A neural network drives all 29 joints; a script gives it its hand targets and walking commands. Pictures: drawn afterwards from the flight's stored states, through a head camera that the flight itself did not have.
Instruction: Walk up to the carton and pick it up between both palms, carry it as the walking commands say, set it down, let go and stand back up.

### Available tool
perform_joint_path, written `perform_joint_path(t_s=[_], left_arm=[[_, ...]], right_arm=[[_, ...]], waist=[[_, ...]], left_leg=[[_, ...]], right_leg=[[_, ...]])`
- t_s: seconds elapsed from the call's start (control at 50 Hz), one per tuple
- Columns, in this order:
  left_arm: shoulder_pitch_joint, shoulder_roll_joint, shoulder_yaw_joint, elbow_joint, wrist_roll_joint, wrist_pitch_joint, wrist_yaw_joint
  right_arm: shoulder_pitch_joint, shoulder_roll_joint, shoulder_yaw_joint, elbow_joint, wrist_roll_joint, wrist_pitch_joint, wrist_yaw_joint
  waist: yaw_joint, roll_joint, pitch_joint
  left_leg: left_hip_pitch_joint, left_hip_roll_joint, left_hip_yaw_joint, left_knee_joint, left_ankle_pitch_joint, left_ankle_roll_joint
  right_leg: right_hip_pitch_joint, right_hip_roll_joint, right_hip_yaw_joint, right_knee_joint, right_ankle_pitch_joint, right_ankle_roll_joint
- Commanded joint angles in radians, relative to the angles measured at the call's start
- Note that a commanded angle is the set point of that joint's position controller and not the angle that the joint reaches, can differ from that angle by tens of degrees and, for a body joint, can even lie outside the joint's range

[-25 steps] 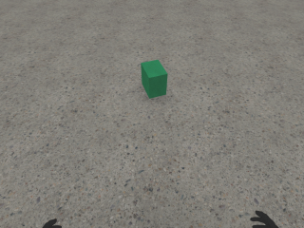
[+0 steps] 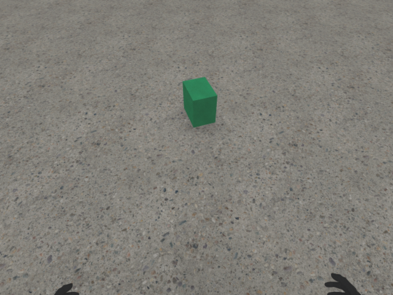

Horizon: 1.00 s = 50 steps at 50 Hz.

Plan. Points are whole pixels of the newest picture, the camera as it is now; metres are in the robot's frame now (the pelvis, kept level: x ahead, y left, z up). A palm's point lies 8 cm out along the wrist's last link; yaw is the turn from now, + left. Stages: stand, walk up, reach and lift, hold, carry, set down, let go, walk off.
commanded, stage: stand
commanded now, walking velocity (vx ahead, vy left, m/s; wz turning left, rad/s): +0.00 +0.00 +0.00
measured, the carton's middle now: (199, 102) +1.49 -0.04 -0.66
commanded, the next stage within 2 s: walk up in 0.28 s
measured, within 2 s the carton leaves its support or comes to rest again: neither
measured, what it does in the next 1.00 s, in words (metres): walks ahead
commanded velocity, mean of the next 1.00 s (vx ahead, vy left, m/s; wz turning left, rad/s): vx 0.00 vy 0.00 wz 0.00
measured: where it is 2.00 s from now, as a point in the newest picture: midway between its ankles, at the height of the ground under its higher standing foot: (203, 220)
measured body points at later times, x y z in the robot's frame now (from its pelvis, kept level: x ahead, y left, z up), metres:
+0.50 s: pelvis +0.01 +0.00 +0.00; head +0.01 +0.00 +0.45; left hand +0.12 +0.32 -0.11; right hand +0.12 -0.32 -0.11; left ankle +0.00 +0.12 -0.75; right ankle +0.00 -0.12 -0.75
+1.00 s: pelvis +0.15 -0.03 -0.01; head +0.17 -0.04 +0.43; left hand +0.18 +0.32 -0.09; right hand +0.34 -0.34 -0.10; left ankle +0.30 +0.09 -0.73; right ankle +0.03 -0.13 -0.75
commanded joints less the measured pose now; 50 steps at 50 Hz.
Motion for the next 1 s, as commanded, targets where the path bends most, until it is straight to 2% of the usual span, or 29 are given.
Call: perform_joint_path(t_s=[0.0, 0.44, 0.46, 0.48, 0.5, 0.52, 0.54, 0.56, 0.58, 0.6, 0.62, 0.64, 0.66, 0.68, 0.7, 0.72, 0.74, 0.76, 0.78, 0.8, 0.82, 0.84, 0.88, 0.94, 0.96, 0.98], left_arm=[[-0.036, 0.174, 0.031, -0.042, 0.000, -0.009, 0.004], [-0.033, 0.175, 0.033, -0.044, 0.000, -0.007, 0.005], [0.045, 0.282, 0.094, -0.121, 0.020, -0.027, -0.026], [0.026, 0.269, 0.096, -0.138, 0.028, -0.030, -0.040], [0.006, 0.248, 0.099, -0.169, 0.030, -0.033, -0.048], [0.000, 0.225, 0.098, -0.191, 0.028, -0.039, -0.053], [-0.011, 0.208, 0.098, -0.206, 0.027, -0.045, -0.056], [-0.026, 0.196, 0.095, -0.219, 0.027, -0.050, -0.060], [-0.036, 0.204, 0.099, -0.230, 0.031, -0.055, -0.065], [-0.043, 0.219, 0.107, -0.242, 0.029, -0.058, -0.071], [-0.026, 0.226, 0.113, -0.246, 0.023, -0.061, -0.077], [0.017, 0.228, 0.119, -0.237, 0.019, -0.065, -0.081], [0.106, 0.224, 0.126, -0.211, 0.017, -0.069, -0.081], [0.230, 0.244, 0.138, -0.175, 0.020, -0.078, -0.075], [0.381, 0.336, 0.168, -0.155, 0.037, -0.089, -0.059], [0.383, 0.416, 0.178, -0.197, 0.041, -0.101, -0.048], [0.315, 0.377, 0.169, -0.236, 0.012, -0.101, -0.042], [0.270, 0.333, 0.159, -0.264, 0.002, -0.103, -0.033], [0.239, 0.306, 0.154, -0.279, -0.002, -0.102, -0.026], [0.225, 0.291, 0.149, -0.288, -0.005, -0.099, -0.023], [0.227, 0.278, 0.144, -0.299, -0.005, -0.097, -0.024], [0.244, 0.274, 0.140, -0.306, -0.004, -0.095, -0.027], [0.250, 0.279, 0.137, -0.326, -0.002, -0.089, -0.032], [0.285, 0.295, 0.132, -0.338, 0.003, -0.081, -0.034], [0.281, 0.303, 0.131, -0.340, 0.003, -0.081, -0.033], [0.267, 0.308, 0.130, -0.347, 0.004, -0.080, -0.030]], right_arm=[[-0.037, -0.174, -0.030, -0.042, 0.000, -0.009, -0.004], [-0.033, -0.176, -0.032, -0.041, 0.000, -0.007, -0.006], [0.046, -0.282, -0.093, -0.106, -0.020, -0.029, 0.024], [0.043, -0.272, -0.100, -0.114, -0.028, -0.033, 0.037], [0.057, -0.262, -0.106, -0.131, -0.030, -0.036, 0.045], [0.077, -0.260, -0.111, -0.146, -0.029, -0.041, 0.049], [0.099, -0.271, -0.119, -0.157, -0.029, -0.049, 0.050], [0.127, -0.295, -0.130, -0.167, -0.028, -0.052, 0.051], [0.146, -0.315, -0.139, -0.182, -0.027, -0.054, 0.055], [0.148, -0.322, -0.140, -0.202, -0.025, -0.054, 0.058], [0.122, -0.329, -0.139, -0.222, -0.023, -0.051, 0.060], [0.083, -0.327, -0.136, -0.240, -0.022, -0.048, 0.063], [0.032, -0.312, -0.130, -0.260, -0.019, -0.042, 0.067], [-0.005, -0.267, -0.112, -0.280, -0.019, -0.038, 0.071], [-0.028, -0.196, -0.085, -0.322, -0.011, -0.044, 0.072], [-0.027, -0.185, -0.071, -0.349, -0.001, -0.051, 0.059], [-0.011, -0.254, -0.086, -0.327, 0.004, -0.053, 0.047], [0.049, -0.265, -0.093, -0.307, 0.006, -0.058, 0.051], [0.078, -0.262, -0.096, -0.304, 0.001, -0.057, 0.054], [0.089, -0.261, -0.097, -0.305, -0.002, -0.052, 0.058], [0.093, -0.252, -0.095, -0.308, -0.003, -0.045, 0.064], [0.070, -0.237, -0.091, -0.326, 0.000, -0.039, 0.070], [0.015, -0.208, -0.079, -0.364, -0.001, -0.030, 0.084], [-0.054, -0.192, -0.079, -0.403, 0.000, -0.026, 0.097], [-0.051, -0.193, -0.083, -0.407, -0.002, -0.025, 0.097], [-0.022, -0.198, -0.089, -0.403, -0.003, -0.025, 0.095]], waist=[[0.000, 0.002, -0.060], [-0.001, 0.002, -0.061], [-0.006, 0.013, -0.171], [-0.012, 0.006, -0.081], [-0.018, 0.006, -0.012], [-0.024, 0.043, 0.035], [-0.035, 0.087, 0.050], [-0.047, 0.142, 0.061], [-0.059, 0.174, 0.048], [-0.060, 0.162, 0.048], [-0.041, 0.167, 0.053], [-0.008, 0.162, 0.050], [0.047, 0.137, 0.038], [0.114, 0.036, 0.022], [0.182, -0.223, 0.014], [0.164, -0.265, 0.057], [0.114, -0.012, 0.085], [0.067, 0.041, 0.049], [0.044, 0.017, 0.028], [0.031, -0.029, 0.026], [0.028, -0.074, 0.028], [0.034, -0.102, 0.039], [0.042, -0.132, 0.060], [0.063, -0.133, 0.061], [0.050, -0.132, 0.063], [0.026, -0.124, 0.057]], left_leg=[[0.007, 0.121, -0.094, -0.049, 0.138, 0.029], [0.015, 0.123, -0.094, -0.054, 0.156, 0.028], [0.033, 0.092, -0.089, 0.018, -0.353, 0.097], [-0.045, 0.125, -0.154, 0.030, -0.481, 0.121], [-0.080, 0.156, -0.208, 0.023, -0.509, 0.139], [-0.068, 0.184, -0.256, 0.003, -0.517, 0.154], [-0.010, 0.217, -0.307, -0.038, -0.536, 0.176], [0.059, 0.264, -0.366, -0.089, -0.560, 0.211], [0.059, 0.320, -0.421, -0.141, -0.575, 0.246], [0.037, 0.338, -0.435, -0.165, -0.579, 0.264], [-0.008, 0.340, -0.412, -0.162, -0.561, 0.254], [-0.060, 0.312, -0.345, -0.132, -0.509, 0.228], [-0.151, 0.251, -0.246, -0.064, -0.477, 0.192], [-0.305, 0.157, -0.123, 0.099, -0.447, 0.147], [-0.577, 0.023, 0.009, 0.500, -0.321, 0.082], [-0.797, -0.070, -0.093, 0.710, -0.361, 0.047], [-0.782, 0.001, -0.237, 0.754, -0.270, 0.040], [-0.713, 0.023, -0.221, 0.747, -0.175, 0.031], [-0.661, 0.043, -0.196, 0.710, -0.125, 0.018], [-0.609, 0.040, -0.158, 0.652, -0.113, 0.003], [-0.555, 0.027, -0.109, 0.605, -0.100, -0.011], [-0.530, 0.024, -0.075, 0.551, -0.086, -0.018], [-0.467, 0.045, -0.011, 0.424, -0.026, -0.007], [-0.348, 0.029, 0.055, 0.284, 0.058, 0.031], [-0.307, 0.025, 0.061, 0.269, 0.078, 0.044], [-0.256, 0.016, 0.063, 0.253, 0.085, 0.057]], right_leg=[[0.006, -0.121, 0.095, -0.051, 0.125, -0.032], [0.017, -0.123, 0.092, -0.056, 0.142, -0.032], [0.004, -0.072, 0.075, 0.019, -0.320, -0.084], [-0.106, -0.093, 0.114, 0.073, -0.464, -0.109], [-0.196, -0.100, 0.127, 0.122, -0.468, -0.116], [-0.287, -0.094, 0.120, 0.166, -0.417, -0.110], [-0.380, -0.068, 0.084, 0.218, -0.349, -0.092], [-0.460, -0.032, 0.018, 0.282, -0.278, -0.068], [-0.469, -0.040, 0.010, 0.350, -0.268, -0.050], [-0.459, -0.050, 0.028, 0.351, -0.311, -0.042], [-0.414, -0.061, 0.040, 0.314, -0.328, -0.042], [-0.324, -0.054, 0.019, 0.240, -0.291, -0.043], [-0.165, -0.020, -0.034, 0.138, -0.199, -0.039], [0.074, 0.026, -0.062, 0.050, -0.200, -0.046], [0.297, -0.157, 0.304, -0.105, -0.455, -0.122], [0.325, -0.397, 0.680, -0.200, -0.387, -0.215], [0.292, -0.405, 0.569, -0.141, -0.178, -0.229], [0.276, -0.342, 0.423, -0.094, -0.011, -0.207], [0.253, -0.292, 0.303, -0.086, 0.118, -0.179], [0.227, -0.252, 0.208, -0.084, 0.252, -0.161], [0.184, -0.216, 0.131, -0.082, 0.368, -0.154], [0.154, -0.200, 0.090, -0.084, 0.410, -0.156], [0.097, -0.178, 0.035, -0.086, 0.404, -0.145], [0.044, -0.206, 0.046, -0.119, 0.350, -0.149], [0.023, -0.214, 0.051, -0.120, 0.326, -0.155], [0.013, -0.217, 0.050, -0.092, 0.360, -0.159]])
